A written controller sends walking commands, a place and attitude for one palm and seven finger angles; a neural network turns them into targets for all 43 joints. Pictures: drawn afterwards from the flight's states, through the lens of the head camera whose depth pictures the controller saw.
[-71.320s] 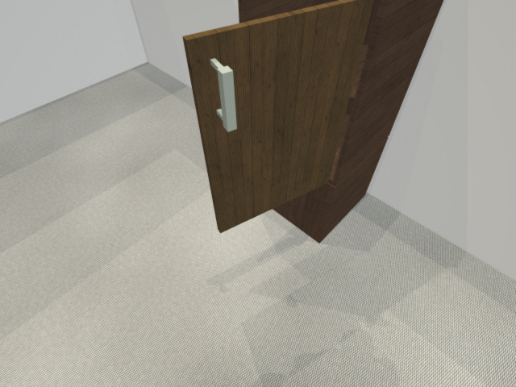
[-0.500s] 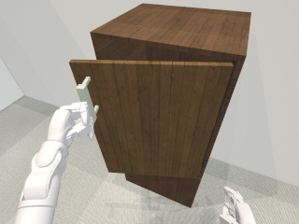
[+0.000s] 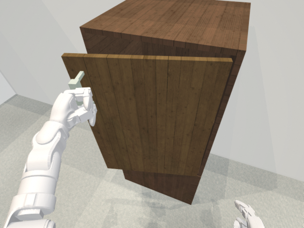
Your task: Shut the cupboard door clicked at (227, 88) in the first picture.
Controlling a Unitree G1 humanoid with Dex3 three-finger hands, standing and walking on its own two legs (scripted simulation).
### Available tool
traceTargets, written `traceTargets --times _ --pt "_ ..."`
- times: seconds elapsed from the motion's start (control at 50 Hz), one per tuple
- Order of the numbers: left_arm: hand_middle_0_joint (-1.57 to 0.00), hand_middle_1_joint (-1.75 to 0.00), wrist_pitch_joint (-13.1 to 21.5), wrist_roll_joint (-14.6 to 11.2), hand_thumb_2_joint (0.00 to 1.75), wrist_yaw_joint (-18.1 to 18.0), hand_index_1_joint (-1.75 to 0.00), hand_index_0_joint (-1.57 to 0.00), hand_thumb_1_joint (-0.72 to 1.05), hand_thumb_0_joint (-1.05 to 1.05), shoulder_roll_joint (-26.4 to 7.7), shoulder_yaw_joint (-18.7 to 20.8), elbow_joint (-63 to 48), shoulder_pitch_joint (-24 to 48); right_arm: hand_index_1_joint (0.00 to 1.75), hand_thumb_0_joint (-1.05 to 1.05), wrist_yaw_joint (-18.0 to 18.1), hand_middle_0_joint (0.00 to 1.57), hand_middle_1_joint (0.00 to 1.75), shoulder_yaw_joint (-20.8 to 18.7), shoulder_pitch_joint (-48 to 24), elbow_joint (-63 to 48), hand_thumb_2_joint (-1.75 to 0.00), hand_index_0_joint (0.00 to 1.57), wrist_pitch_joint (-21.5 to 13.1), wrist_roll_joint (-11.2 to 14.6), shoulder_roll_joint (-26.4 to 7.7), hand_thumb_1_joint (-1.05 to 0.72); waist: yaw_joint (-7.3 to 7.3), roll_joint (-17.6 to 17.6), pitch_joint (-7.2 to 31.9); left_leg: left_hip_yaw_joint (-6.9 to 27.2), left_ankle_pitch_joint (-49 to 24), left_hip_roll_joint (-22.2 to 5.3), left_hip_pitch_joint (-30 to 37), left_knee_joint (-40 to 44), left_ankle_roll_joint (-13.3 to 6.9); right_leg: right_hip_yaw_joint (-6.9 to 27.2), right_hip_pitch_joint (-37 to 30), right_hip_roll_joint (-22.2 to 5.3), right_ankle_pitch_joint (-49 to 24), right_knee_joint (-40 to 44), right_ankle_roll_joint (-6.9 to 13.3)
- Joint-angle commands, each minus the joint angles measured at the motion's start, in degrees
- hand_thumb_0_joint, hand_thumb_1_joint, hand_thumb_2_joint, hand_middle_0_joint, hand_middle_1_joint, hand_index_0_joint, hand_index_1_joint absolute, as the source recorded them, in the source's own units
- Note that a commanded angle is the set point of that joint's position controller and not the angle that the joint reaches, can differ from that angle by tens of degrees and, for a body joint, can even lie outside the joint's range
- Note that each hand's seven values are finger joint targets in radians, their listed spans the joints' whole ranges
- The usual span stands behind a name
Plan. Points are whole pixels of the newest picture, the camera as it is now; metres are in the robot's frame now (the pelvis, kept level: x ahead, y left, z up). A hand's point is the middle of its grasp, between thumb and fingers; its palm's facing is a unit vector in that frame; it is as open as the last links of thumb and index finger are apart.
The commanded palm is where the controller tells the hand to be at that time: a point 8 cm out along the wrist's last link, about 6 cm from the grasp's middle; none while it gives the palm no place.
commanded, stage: push the door shut along its arc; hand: left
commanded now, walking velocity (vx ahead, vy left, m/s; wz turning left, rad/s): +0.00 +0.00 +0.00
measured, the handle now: (83, 95) +0.43 +0.21 +0.15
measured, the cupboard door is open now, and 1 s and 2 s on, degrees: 16 1 0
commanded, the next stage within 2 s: pull the fist back off the door in 1.32 s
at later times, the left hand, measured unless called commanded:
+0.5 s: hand (103, 96) +0.42 +0.15 +0.15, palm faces -0.26 -0.96 -0.06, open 3.1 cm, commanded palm +0.42 +0.20 +0.15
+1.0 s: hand (125, 84) +0.48 +0.10 +0.15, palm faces -0.38 -0.92 -0.04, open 3.0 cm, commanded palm +0.48 +0.15 +0.15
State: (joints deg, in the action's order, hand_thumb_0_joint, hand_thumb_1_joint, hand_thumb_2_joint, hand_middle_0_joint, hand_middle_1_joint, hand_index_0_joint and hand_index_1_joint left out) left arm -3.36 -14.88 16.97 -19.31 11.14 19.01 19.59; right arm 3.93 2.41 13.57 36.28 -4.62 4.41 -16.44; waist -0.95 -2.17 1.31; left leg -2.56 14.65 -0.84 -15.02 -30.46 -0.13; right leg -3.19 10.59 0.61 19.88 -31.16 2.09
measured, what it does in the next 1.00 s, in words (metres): stands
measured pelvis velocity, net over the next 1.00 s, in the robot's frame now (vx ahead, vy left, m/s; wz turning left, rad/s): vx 0.01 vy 0.02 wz -0.03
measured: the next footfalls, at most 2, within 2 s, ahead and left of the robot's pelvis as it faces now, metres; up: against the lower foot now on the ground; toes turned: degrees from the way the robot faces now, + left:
none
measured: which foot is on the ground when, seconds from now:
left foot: down 0.00-1.00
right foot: down 0.00-1.00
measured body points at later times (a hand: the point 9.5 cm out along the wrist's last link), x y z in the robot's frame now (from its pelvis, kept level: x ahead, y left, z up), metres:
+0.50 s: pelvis -0.01 +0.02 -0.01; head +0.02 +0.01 +0.44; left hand +0.43 +0.21 +0.16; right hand +0.10 -0.24 -0.12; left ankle +0.02 +0.12 -0.73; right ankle -0.03 -0.09 -0.73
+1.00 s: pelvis +0.01 +0.02 -0.01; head +0.05 +0.01 +0.44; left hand +0.49 +0.15 +0.15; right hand +0.02 -0.26 -0.13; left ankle +0.02 +0.12 -0.73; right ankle -0.03 -0.09 -0.73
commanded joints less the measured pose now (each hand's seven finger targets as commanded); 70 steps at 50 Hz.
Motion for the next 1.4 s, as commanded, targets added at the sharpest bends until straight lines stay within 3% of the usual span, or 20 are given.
traceTargets --times 0.0,0.06,0.14,0.16,0.24,0.32,0.36,0.42,0.56,0.64,0.7,0.84,0.9,0.92,1.0,1.06,1.1,1.18,1.34,1.38 --pt "-1.30 -1.50 3.9 -0.9 0.90 1.1 -1.50 -1.30 0.90 0.00 -10.8 2.8 -8.1 26.3 0.30 0.00 0.9 0.20 0.30 -2.4 -6.4 -9.0 -0.90 0.20 -2.9 0.4 -6.8 -0.90 -1.33 3.0 11.3 1.8 -9.9 1.6 9.2 1.1 -2.8 2.9 5.3 -1.1 -19.8 5.6 -2.0" --pt "-1.30 -1.50 4.7 -0.9 0.90 1.8 -1.50 -1.30 0.90 0.00 -13.6 4.0 -4.0 29.8 0.30 0.00 1.3 0.20 0.30 -2.7 -5.3 -8.0 -0.90 0.20 -2.5 0.3 -7.6 -0.90 -1.99 4.5 11.1 2.2 -8.3 1.3 8.5 0.9 -3.0 3.3 6.0 -1.1 -17.4 5.9 -2.1" --pt "-1.30 -1.50 5.9 -1.0 0.90 3.4 -1.50 -1.30 0.90 0.00 -10.4 0.7 0.0 34.5 0.30 0.00 1.1 0.20 0.30 -2.5 -4.8 -7.7 -0.90 0.20 -2.7 0.4 -7.2 -0.90 -2.61 1.7 12.2 2.6 -8.1 1.6 9.2 0.4 -2.8 2.7 8.0 -0.7 -16.1 5.2 -1.4" --pt "-1.30 -1.50 6.3 -0.7 0.90 3.2 -1.50 -1.30 0.90 0.00 -12.8 2.2 1.6 35.5 0.30 0.00 1.3 0.20 0.30 -2.7 -4.0 -6.9 -0.90 0.20 -2.5 0.2 -7.8 -0.90 -2.82 2.2 12.7 2.7 -8.2 1.4 9.2 0.2 -2.9 2.8 7.8 -0.9 -16.0 5.1 -1.4" --pt "-1.30 -1.50 8.1 -0.4 0.90 4.4 -1.50 -1.30 0.90 0.00 -8.2 -2.7 5.7 42.7 0.30 0.00 1.0 0.20 0.30 -2.7 -3.1 -6.3 -0.90 0.20 -2.7 0.2 -7.6 -0.90 -4.03 0.7 13.5 3.6 -7.4 1.5 9.7 -0.1 -2.6 1.9 10.9 -0.4 -13.8 4.1 -0.9" --pt "-1.30 -1.50 9.6 -0.3 0.90 4.9 -1.50 -1.30 0.90 0.00 -8.2 -2.7 11.2 47.8 0.30 0.00 0.8 0.20 0.30 -3.0 -1.3 -5.1 -0.90 0.20 -2.9 -0.1 -8.1 -0.90 -4.95 2.5 15.1 4.1 -7.9 1.5 9.9 -1.0 -2.7 1.6 12.4 -0.2 -14.2 3.1 -0.8" --pt "-1.30 -1.50 10.3 -0.1 0.90 4.9 -1.50 -1.30 0.90 0.00 -10.8 -0.6 14.4 48.8 0.30 0.00 0.8 0.20 0.30 -3.2 -0.2 -4.3 -0.90 0.20 -2.6 -0.4 -8.8 -0.90 -4.77 3.1 15.4 4.2 -8.1 1.4 9.1 -1.3 -2.8 1.7 12.1 -0.3 -14.1 2.9 -0.7" --pt "-1.30 -1.50 12.1 0.2 0.90 5.6 -1.50 -1.30 0.90 0.00 -7.9 -3.2 15.6 53.4 0.30 0.00 0.5 0.20 0.30 -3.3 0.6 -4.1 -0.90 0.20 -3.1 -0.5 -8.5 -0.90 -5.52 1.7 17.1 4.9 -8.9 1.2 10.8 -1.7 -2.5 1.1 14.5 0.0 -13.7 1.6 -0.4" --pt "-1.30 -1.50 14.8 1.0 0.90 5.8 -1.50 -1.30 0.90 0.00 -11.3 -0.1 21.7 57.3 0.30 0.00 0.2 0.20 0.30 -3.9 4.3 -2.5 -0.90 0.20 -2.9 -1.2 -9.4 -0.90 -5.43 2.1 19.8 5.2 -11.5 0.8 10.7 -2.7 -2.4 0.8 14.9 0.1 -15.0 0.0 -0.2" --pt "-1.30 -1.50 15.7 1.5 0.90 5.8 -1.50 -1.30 0.90 0.00 -9.4 -1.1 23.1 59.8 0.30 0.00 -0.3 0.20 0.30 -4.2 5.4 -2.4 -0.90 0.20 -3.3 -1.3 -9.2 -0.90 -6.00 0.3 20.3 5.4 -13.0 0.6 11.9 -3.4 -2.2 0.6 17.5 0.5 -15.7 -0.8 -0.3" --pt "-1.30 -1.50 16.0 2.1 0.90 5.5 -1.50 -1.30 0.90 0.00 -12.4 1.8 25.7 60.2 0.30 0.00 -0.4 0.20 0.30 -4.6 6.9 -2.2 -0.90 0.20 -2.9 -1.6 -9.7 -0.90 -5.77 2.6 21.4 5.3 -14.8 0.5 10.5 -3.8 -2.3 0.7 16.5 0.6 -17.6 -1.6 -0.4" --pt "-1.30 -1.50 17.1 3.9 0.90 5.5 -1.50 -1.30 0.90 0.00 -16.1 4.7 28.8 60.9 0.30 0.00 -0.7 0.20 0.30 -5.1 9.1 -2.5 -0.90 0.20 -2.0 -1.9 -10.1 -0.90 -5.71 2.1 23.4 4.0 -16.3 0.6 8.4 -5.0 -2.5 1.4 15.7 0.7 -20.7 -2.5 -0.6" --pt "-1.30 -1.50 17.3 3.8 0.90 6.8 -1.50 -1.30 0.90 0.00 -15.4 3.5 28.7 62.8 0.30 0.00 -0.6 0.20 0.30 -5.3 9.7 -2.3 -0.90 0.20 -1.6 -2.0 -10.1 -0.90 -6.39 2.0 23.3 3.6 -17.4 0.7 8.4 -5.7 -2.7 1.5 15.9 0.9 -22.1 -2.4 -0.8" --pt "-1.30 -1.50 17.0 3.6 0.90 7.3 -1.50 -1.30 0.90 0.00 -12.9 1.3 29.0 63.0 0.30 0.00 -0.7 0.20 0.30 -5.4 9.3 -2.4 -0.90 0.20 -1.6 -1.8 -9.8 -0.90 -6.79 1.5 22.8 3.2 -16.4 0.9 8.4 -5.9 -2.8 1.5 16.6 1.0 -21.7 -2.2 -0.9" --pt "-1.30 -1.50 16.6 3.2 0.90 8.9 -1.50 -1.30 0.90 0.00 -14.5 2.2 29.8 66.7 0.30 0.00 -0.2 0.20 0.30 -5.6 10.3 -1.4 -0.90 0.20 -1.5 -1.9 -10.4 -0.90 -7.75 2.7 23.1 2.9 -15.9 1.2 7.6 -6.6 -3.2 1.8 16.7 1.1 -23.0 -2.1 -1.1" --pt "-1.30 -1.50 16.3 2.6 0.90 10.1 -1.50 -1.30 0.90 0.00 -12.1 -0.6 30.6 70.1 0.30 0.00 0.4 0.20 0.30 -5.5 10.7 -0.4 -0.90 0.20 -1.6 -2.0 -10.3 -0.90 -9.18 1.8 22.4 2.5 -15.3 1.5 7.6 -7.1 -3.6 1.6 18.1 1.1 -22.3 -2.1 -1.2" --pt "-1.30 -1.50 16.0 2.6 0.90 10.6 -1.50 -1.30 0.90 0.00 -13.6 0.5 31.1 71.4 0.30 0.00 0.2 0.20 0.30 -5.6 10.7 0.2 -0.90 0.20 -2.1 -2.2 -10.6 -0.90 -9.02 1.5 22.5 3.1 -13.8 1.6 7.5 -7.5 -3.4 1.8 19.3 1.2 -21.2 -2.0 -1.2" --pt "-1.30 -1.50 15.3 2.4 0.90 11.4 -1.50 -1.30 0.90 0.00 -10.1 -3.2 32.6 74.1 0.30 0.00 0.5 0.20 0.30 -5.3 10.4 1.4 -0.90 0.20 -2.5 -2.2 -10.4 -0.90 -9.96 0.9 22.4 3.3 -13.7 1.7 6.9 -8.5 -3.5 1.4 21.3 1.3 -20.2 -2.8 -1.1" --pt "-1.30 -1.50 14.5 2.0 0.90 12.4 -1.50 -1.30 0.90 0.00 -9.1 -4.2 33.8 79.2 0.30 0.00 0.6 0.20 0.30 -5.5 11.6 3.7 -0.90 0.20 -4.2 -2.7 -11.2 -0.90 -11.42 1.9 23.7 3.8 -11.1 1.6 5.8 -10.1 -3.6 1.4 25.4 1.2 -17.3 -4.0 -1.3" --pt "-1.30 -1.50 14.4 2.0 0.90 12.2 -1.50 -1.30 0.90 0.00 -4.7 -7.5 33.4 80.7 0.30 0.00 0.7 0.20 0.30 -5.3 10.8 4.5 -0.90 0.20 -4.5 -2.6 -10.6 -0.90 -11.61 -0.8 23.7 3.9 -11.5 1.6 6.9 -10.7 -3.6 0.8 27.4 1.5 -16.1 -4.7 -1.2"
